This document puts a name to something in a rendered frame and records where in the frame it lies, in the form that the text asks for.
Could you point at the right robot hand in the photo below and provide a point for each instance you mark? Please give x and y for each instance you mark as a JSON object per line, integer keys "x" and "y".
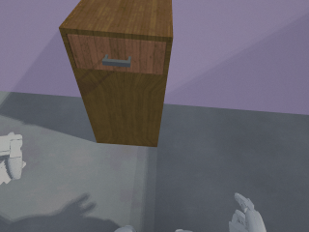
{"x": 251, "y": 221}

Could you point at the cabinet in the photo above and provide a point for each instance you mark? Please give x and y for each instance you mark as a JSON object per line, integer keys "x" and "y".
{"x": 124, "y": 108}

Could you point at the drawer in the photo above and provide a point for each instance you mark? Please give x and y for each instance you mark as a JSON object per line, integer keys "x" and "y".
{"x": 146, "y": 56}

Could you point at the handle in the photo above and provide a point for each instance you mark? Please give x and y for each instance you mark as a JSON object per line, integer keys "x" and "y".
{"x": 116, "y": 62}

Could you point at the left robot hand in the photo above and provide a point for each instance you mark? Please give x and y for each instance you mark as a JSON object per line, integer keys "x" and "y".
{"x": 11, "y": 156}

